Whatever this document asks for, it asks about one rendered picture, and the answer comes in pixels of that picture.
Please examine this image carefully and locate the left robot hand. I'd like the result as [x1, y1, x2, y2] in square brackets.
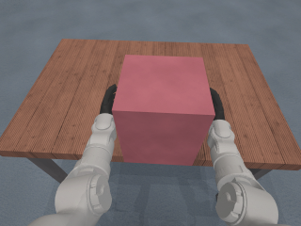
[100, 84, 118, 115]

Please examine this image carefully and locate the robot left upper arm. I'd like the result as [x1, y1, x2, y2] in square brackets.
[27, 172, 112, 226]

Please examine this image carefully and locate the table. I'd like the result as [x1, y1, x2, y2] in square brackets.
[0, 39, 301, 201]

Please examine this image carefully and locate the robot left forearm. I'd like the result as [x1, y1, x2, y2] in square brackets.
[55, 113, 117, 210]

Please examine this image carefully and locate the right robot hand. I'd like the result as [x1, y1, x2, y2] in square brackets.
[210, 88, 225, 121]

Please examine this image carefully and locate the robot right upper arm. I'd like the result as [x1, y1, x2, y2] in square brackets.
[215, 181, 291, 226]

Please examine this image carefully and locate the robot right forearm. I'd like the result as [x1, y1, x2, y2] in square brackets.
[207, 120, 278, 218]

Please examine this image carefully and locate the carton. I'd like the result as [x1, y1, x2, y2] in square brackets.
[112, 55, 215, 166]

